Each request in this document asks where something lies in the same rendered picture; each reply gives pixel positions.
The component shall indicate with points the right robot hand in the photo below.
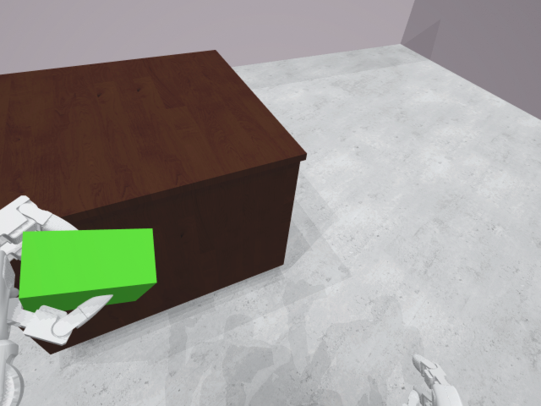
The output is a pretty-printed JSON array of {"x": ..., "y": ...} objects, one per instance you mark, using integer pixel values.
[{"x": 443, "y": 394}]

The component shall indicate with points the sponge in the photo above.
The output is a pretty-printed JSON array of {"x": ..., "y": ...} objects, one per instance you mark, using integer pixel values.
[{"x": 63, "y": 269}]

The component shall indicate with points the table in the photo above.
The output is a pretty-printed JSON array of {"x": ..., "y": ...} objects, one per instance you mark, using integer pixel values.
[{"x": 176, "y": 143}]

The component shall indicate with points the left robot forearm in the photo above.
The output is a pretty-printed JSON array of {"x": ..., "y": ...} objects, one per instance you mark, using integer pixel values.
[{"x": 11, "y": 381}]

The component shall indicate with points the left robot hand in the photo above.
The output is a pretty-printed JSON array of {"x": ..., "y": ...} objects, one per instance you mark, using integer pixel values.
[{"x": 47, "y": 324}]

